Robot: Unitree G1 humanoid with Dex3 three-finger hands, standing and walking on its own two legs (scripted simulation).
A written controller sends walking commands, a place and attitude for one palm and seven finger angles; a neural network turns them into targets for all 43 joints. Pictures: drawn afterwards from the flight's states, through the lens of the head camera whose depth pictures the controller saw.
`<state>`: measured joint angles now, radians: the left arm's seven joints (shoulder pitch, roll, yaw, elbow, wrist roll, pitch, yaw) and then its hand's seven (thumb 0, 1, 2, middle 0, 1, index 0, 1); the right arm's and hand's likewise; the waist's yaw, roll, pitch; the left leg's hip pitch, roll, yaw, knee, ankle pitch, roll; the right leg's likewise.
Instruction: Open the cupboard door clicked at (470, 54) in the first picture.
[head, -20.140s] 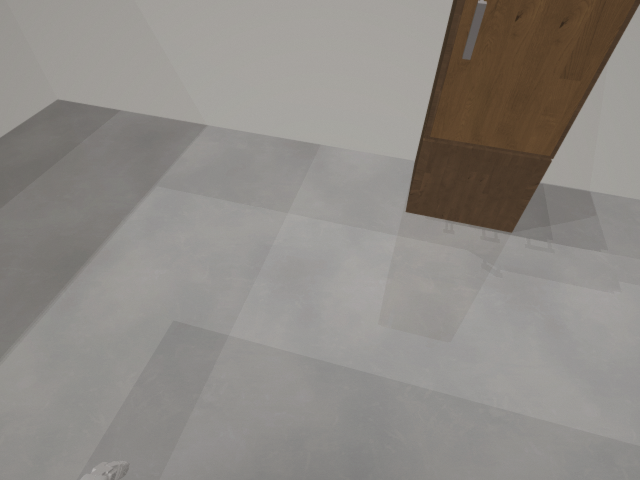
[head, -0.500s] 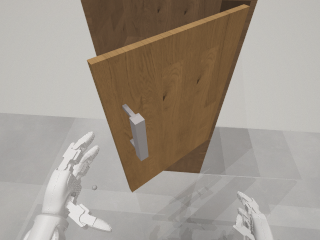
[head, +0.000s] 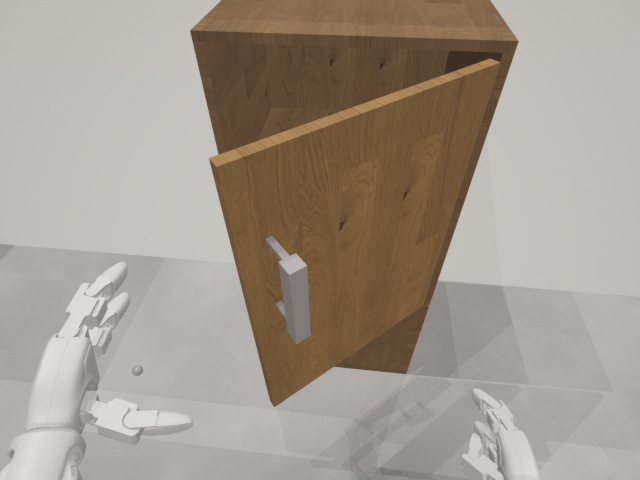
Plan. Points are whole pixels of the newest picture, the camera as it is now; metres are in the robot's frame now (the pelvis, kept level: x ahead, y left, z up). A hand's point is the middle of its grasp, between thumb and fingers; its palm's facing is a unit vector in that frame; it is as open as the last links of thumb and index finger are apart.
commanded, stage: draw the hand back to the body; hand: left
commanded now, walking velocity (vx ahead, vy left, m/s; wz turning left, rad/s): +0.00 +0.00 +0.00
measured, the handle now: (287, 291) +0.34 +0.08 +0.07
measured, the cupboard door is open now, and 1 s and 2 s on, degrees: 42 42 42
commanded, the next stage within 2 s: step back with the hand held close in 0.94 s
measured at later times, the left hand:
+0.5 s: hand (79, 327) +0.21 +0.25 +0.16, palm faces +0.43 -0.81 -0.40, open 9.8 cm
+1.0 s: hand (69, 328) +0.20 +0.25 +0.17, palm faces +0.46 -0.80 -0.39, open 7.4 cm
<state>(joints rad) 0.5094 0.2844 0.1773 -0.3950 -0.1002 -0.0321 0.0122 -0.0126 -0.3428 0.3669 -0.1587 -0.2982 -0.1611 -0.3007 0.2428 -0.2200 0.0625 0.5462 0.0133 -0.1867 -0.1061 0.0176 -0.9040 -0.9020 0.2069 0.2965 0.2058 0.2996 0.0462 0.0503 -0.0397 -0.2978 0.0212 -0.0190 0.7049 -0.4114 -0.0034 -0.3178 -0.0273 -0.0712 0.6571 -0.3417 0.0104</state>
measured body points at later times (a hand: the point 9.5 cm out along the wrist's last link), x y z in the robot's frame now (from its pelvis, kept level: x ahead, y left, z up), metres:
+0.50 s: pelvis +0.01 +0.00 +0.02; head +0.00 -0.02 +0.47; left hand +0.18 +0.29 +0.19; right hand +0.20 -0.22 -0.06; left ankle -0.02 +0.12 -0.72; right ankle +0.00 -0.13 -0.72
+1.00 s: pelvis +0.00 -0.01 +0.02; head -0.02 -0.03 +0.47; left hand +0.17 +0.29 +0.20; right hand +0.19 -0.23 -0.06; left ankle -0.02 +0.12 -0.72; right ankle +0.00 -0.13 -0.72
